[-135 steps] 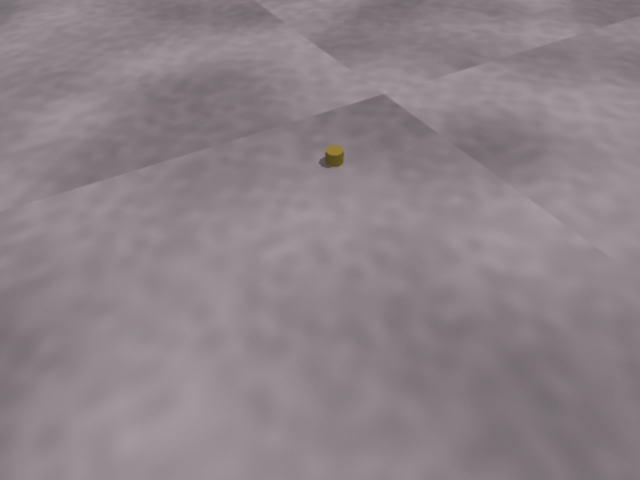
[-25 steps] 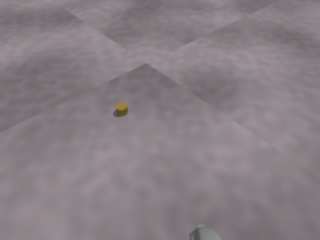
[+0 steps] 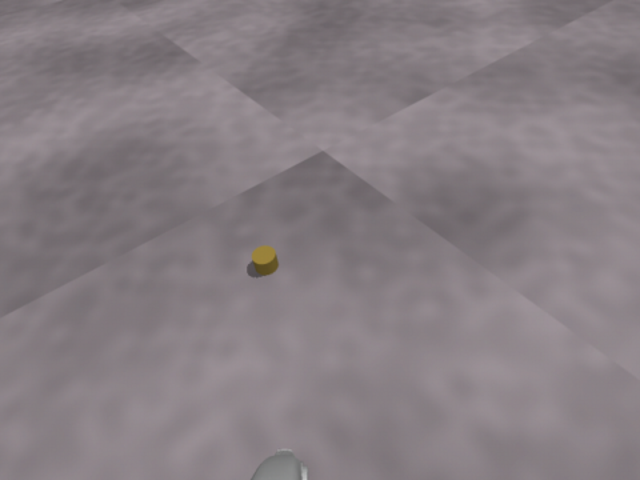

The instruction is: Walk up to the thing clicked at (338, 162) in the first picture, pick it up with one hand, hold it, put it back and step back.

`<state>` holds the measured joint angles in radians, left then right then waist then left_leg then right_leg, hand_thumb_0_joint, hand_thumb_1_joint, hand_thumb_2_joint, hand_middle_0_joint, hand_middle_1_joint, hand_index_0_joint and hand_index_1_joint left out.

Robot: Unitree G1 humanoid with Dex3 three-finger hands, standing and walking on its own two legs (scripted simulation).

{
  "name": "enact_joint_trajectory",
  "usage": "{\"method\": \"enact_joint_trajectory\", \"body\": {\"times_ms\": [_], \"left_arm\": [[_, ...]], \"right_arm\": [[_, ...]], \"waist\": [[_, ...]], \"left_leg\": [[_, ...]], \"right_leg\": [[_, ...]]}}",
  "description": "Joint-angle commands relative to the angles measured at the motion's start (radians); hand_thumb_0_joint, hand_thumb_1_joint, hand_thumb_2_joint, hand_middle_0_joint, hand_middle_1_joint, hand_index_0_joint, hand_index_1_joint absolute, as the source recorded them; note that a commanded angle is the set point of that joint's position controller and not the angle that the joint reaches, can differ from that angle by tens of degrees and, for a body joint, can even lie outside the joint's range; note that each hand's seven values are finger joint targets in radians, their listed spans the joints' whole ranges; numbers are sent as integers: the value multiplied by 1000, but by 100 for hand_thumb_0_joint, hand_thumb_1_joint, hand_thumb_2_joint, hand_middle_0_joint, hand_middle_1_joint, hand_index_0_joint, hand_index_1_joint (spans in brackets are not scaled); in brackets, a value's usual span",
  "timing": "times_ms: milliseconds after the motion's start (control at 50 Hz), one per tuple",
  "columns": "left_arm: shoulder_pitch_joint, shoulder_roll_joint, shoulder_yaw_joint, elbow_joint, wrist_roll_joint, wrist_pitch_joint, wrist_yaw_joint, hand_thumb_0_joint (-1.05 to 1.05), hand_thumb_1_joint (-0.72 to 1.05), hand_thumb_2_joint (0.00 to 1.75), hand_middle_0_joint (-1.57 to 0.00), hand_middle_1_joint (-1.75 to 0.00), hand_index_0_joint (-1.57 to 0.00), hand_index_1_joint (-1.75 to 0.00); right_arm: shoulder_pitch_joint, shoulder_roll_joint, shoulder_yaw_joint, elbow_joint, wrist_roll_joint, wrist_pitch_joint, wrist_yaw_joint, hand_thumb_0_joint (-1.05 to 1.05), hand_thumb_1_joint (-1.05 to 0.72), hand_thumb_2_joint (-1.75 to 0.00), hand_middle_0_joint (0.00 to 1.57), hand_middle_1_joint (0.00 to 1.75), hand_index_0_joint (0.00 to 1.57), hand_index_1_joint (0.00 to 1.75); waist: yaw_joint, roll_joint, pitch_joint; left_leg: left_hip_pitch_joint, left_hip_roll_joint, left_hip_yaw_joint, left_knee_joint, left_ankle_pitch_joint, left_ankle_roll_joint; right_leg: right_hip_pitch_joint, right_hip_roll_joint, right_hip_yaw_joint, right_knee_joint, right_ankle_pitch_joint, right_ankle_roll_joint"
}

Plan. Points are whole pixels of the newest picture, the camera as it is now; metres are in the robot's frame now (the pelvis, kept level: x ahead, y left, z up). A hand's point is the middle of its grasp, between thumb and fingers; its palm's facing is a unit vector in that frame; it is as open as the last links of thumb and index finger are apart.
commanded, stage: walk up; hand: left
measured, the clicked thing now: (265, 260) +1.02 +0.35 -0.74
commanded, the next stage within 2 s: none
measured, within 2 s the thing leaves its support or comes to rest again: neither
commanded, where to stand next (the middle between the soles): +0.65 +0.06 m, yaw +0 degrees
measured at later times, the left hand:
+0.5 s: hand (158, 387) +0.29 +0.32 -0.14, palm faces -0.05 -0.94 -0.34, open 7.4 cm
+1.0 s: hand (187, 306) +0.43 +0.31 -0.12, palm faces +0.02 -0.92 -0.40, open 7.4 cm
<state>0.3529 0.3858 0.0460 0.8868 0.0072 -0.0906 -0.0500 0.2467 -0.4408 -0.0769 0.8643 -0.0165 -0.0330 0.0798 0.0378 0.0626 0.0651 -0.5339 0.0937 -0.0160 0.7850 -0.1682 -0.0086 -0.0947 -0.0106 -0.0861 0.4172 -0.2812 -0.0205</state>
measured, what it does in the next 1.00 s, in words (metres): walks ahead: left foot, then right foot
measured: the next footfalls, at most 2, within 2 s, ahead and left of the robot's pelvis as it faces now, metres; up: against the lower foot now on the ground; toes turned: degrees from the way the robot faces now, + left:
left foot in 0.12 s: +0.22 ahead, +0.15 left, +0.00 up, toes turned +6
right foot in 0.62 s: +0.42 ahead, -0.08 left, +0.00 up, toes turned -4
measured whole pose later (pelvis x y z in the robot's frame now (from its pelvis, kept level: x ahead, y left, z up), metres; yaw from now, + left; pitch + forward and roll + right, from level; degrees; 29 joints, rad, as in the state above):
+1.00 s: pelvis +0.38 +0.03 +0.00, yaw +1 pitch -4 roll -1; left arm 0.32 0.39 0.05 0.85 0.01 -0.08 -0.04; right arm 0.30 -0.43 -0.08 0.89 -0.02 -0.02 0.07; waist 0.02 0.06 0.07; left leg -0.48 0.09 -0.01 0.75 -0.21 -0.01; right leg -0.13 -0.02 -0.09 0.43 -0.24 -0.03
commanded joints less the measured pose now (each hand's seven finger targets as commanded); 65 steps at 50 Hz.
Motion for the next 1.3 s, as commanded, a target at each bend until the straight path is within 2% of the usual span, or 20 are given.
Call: {"method": "enact_joint_trajectory", "body": {"times_ms": [0, 60, 100, 120, 140, 160, 260, 480, 600, 640, 660, 740, 780, 1020, 1080, 1100, 1140, 1160, 1220, 1280], "left_arm": [[-24, 298, 89, -88, -2, -34, 20, 0, 90, 90, -20, -30, -20, -30], [-17, 317, 90, -84, -2, -22, 23, 0, 90, 90, -20, -30, -20, -30], [-33, 279, 72, -100, 2, -16, 28, 0, 90, 90, -20, -30, -20, -30], [38, 200, 42, -100, -10, -12, 30, 0, 90, 90, -20, -30, -20, -30], [81, 170, 37, -101, -24, -6, 29, 0, 90, 90, -20, -30, -20, -30], [37, 266, 55, -74, -12, 3, 47, 0, 90, 90, -20, -30, -20, -30], [50, 234, 46, -34, -28, 13, 23, 0, 90, 90, -20, -30, -20, -30], [-164, 179, 45, -100, 0, 23, -12, 0, 90, 90, -20, -30, -20, -30], [14, 228, 79, -35, 6, -6, 13, 0, 90, 90, -20, -30, -20, -30], [111, 354, 114, -46, 4, -16, 32, 0, 90, 90, -20, -30, -20, -30], [69, 368, 110, -44, -10, -10, 32, 0, 90, 90, -20, -30, -20, -30], [-41, 268, 76, -77, -19, -17, 41, 0, 90, 90, -20, -30, -20, -30], [-57, 253, 72, -83, -14, -23, 36, 0, 90, 90, -20, -30, -20, -30], [-45, 299, 87, -117, 4, -12, 19, 0, 90, 90, -20, -30, -20, -30], [-91, 287, 78, -123, 7, -1, 20, 0, 90, 90, -20, -30, -20, -30], [-52, 240, 60, -124, 14, 3, 20, 0, 90, 90, -20, -30, -20, -30], [55, 154, 33, -108, -9, 13, 22, 0, 90, 90, -20, -30, -20, -30], [12, 250, 57, -81, 3, 22, 40, 0, 90, 90, -20, -30, -20, -30], [4, 246, 51, -57, -16, 19, 35, 0, 90, 90, -20, -30, -20, -30], [48, 220, 48, -35, -19, 38, 20, 0, 90, 90, -20, -30, -20, -30]], "right_arm": [[-105, -133, -40, -96, -3, -34, 12, 0, -90, -90, 20, 30, 20, 30], [-77, -139, -47, -85, -5, -42, 10, 0, -90, -90, 20, 30, 20, 30], [145, -203, -73, -15, -18, -51, -5, 0, -90, -90, 20, 30, 20, 30], [238, -277, -98, 4, -32, -59, -20, 0, -90, -90, 20, 30, 20, 30], [225, -330, -109, -32, -20, -64, -28, 0, -90, -90, 20, 30, 20, 30], [198, -325, -111, -39, 11, -60, -29, 0, -90, -90, 20, 30, 20, 30], [66, -201, -50, -72, 32, -72, -49, 0, -90, -90, 20, 30, 20, 30], [114, -206, -54, -89, 16, -70, -48, 0, -90, -90, 20, 30, 20, 30], [110, -163, -37, -126, 19, -49, -53, 0, -90, -90, 20, 30, 20, 30], [202, -86, -2, -133, 19, -45, -48, 0, -90, -90, 20, 30, 20, 30], [169, -196, -29, -102, 13, -32, -60, 0, -90, -90, 20, 30, 20, 30], [154, -163, -26, -46, 24, -23, -48, 0, -90, -90, 20, 30, 20, 30], [175, -145, -26, -33, 14, -14, -38, 0, -90, -90, 20, 30, 20, 30], [12, -148, -47, -55, -11, -33, -5, 0, -90, -90, 20, 30, 20, 30], [140, -173, -60, -12, -15, -46, -18, 0, -90, -90, 20, 30, 20, 30], [215, -206, -71, 14, -14, -54, -29, 0, -90, -90, 20, 30, 20, 30], [230, -315, -88, -29, -14, -70, -47, 0, -90, -90, 20, 30, 20, 30], [203, -316, -90, -35, 10, -64, -44, 0, -90, -90, 20, 30, 20, 30], [127, -216, -49, -61, 10, -67, -58, 0, -90, -90, 20, 30, 20, 30], [108, -212, -46, -66, 15, -75, -63, 0, -90, -90, 20, 30, 20, 30]], "waist": [[16, -169, 25], [-7, -155, -8], [-123, 5, -120], [-152, 209, -185], [-128, 297, -196], [-129, 181, -176], [-34, 59, -21], [-80, 69, 38], [20, -110, -134], [42, -358, -205], [44, -271, -153], [-23, -183, -19], [-38, -207, -21], [-6, -194, 26], [-92, -112, -20], [-124, 13, -69], [-107, 254, -67], [-107, 158, -13], [-59, 58, 25], [-37, 117, -8]], "left_leg": [[89, 15, 29, -179, 73, 17], [199, -13, 64, -241, 14, 49], [499, -42, 37, -275, -45, 97], [660, 85, -152, -358, -218, 147], [784, 290, -595, -475, -265, 224], [746, 338, -668, -496, -239, 295], [402, 157, -138, -491, 270, 159], [448, 131, -29, -512, 268, 190], [362, 56, 36, -86, 284, 138], [-7, -129, 60, 297, -350, 69], [-60, -94, 4, 373, -388, 69], [4, -41, -78, 304, -200, 56], [50, -48, -47, 270, -144, 41], [185, 8, 31, -167, 5, 11], [387, -31, 67, -230, -68, 34], [536, -42, 31, -275, -168, 55], [632, 301, -606, -574, -375, 184], [538, 358, -648, -552, -360, 267], [423, 204, -260, -498, 110, 188], [375, 141, -115, -497, 158, 172]], "right_leg": [[-82, -239, 131, -145, 97, -165], [-74, -262, 147, -61, 166, -158], [-158, -188, 86, 271, 310, -109], [-329, -93, 9, 568, 197, -65], [-571, 67, 29, 721, -213, -24], [-596, 1, 118, 797, -256, -44], [-416, -66, 167, 689, -32, -13], [-411, -86, 53, 236, 166, 5], [52, -18, 28, 31, 159, -47], [289, -403, 636, -99, -53, -167], [225, -457, 763, -137, -155, -252], [-1, -264, 345, -151, 113, -134], [-61, -222, 236, -147, 231, -154], [-203, -259, 192, -166, -215, -181], [-279, -220, 154, 16, -188, -144], [-344, -169, 112, 219, -84, -117], [-627, 67, 45, 674, -223, -23], [-613, -12, 130, 744, -267, -37], [-503, -52, 204, 699, -119, -32], [-411, -53, 147, 638, -25, -6]]}}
